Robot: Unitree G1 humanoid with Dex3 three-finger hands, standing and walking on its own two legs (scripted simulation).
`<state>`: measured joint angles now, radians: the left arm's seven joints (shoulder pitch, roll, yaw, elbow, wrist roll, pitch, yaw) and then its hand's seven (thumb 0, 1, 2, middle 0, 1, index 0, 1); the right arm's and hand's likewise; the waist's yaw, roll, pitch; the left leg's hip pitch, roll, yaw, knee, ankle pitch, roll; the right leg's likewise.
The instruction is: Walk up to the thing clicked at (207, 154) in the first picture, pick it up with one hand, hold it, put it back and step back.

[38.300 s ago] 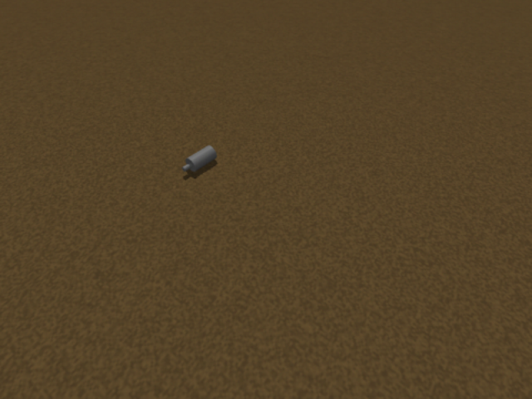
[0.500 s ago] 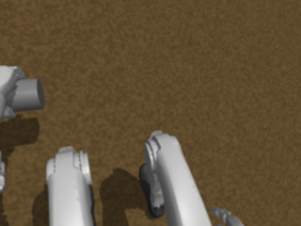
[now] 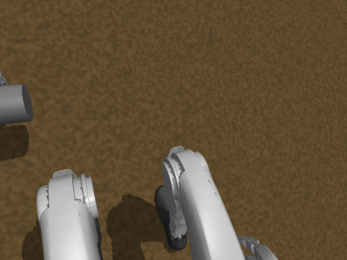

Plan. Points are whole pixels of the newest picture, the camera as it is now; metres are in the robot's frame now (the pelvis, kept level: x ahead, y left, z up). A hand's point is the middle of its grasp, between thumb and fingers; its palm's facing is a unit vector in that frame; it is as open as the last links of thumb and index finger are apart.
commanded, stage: lower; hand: left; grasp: from above
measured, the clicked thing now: out of the picture +0.48 +0.34 -0.20
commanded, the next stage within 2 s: rest in 0.28 s
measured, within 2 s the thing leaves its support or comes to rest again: rests again in 1.98 s
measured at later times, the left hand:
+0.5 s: hand out of the picture +0.48 +0.31 -0.23, palm faces -0.46 -0.06 -0.88, open 11.0 cm
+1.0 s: hand (3, 113) +0.48 +0.30 -0.26, palm faces -0.46 -0.07 -0.88, open 11.0 cm
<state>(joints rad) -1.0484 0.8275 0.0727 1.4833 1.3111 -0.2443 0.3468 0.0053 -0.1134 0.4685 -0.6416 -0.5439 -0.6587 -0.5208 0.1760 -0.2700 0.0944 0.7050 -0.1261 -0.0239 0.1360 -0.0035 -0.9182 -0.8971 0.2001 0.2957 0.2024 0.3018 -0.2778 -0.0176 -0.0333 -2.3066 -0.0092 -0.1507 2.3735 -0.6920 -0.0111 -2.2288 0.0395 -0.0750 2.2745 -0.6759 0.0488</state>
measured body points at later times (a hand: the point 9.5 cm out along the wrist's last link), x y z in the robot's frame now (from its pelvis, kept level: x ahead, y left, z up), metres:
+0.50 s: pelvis +0.00 +0.00 -0.03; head +0.27 +0.10 +0.32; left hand +0.50 +0.31 -0.17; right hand +0.04 -0.27 -0.11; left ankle +0.07 +0.13 -0.31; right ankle +0.10 -0.13 -0.31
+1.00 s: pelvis +0.00 +0.01 -0.03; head +0.28 +0.11 +0.30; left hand +0.50 +0.30 -0.21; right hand +0.04 -0.26 -0.10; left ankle +0.07 +0.13 -0.31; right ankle +0.10 -0.13 -0.31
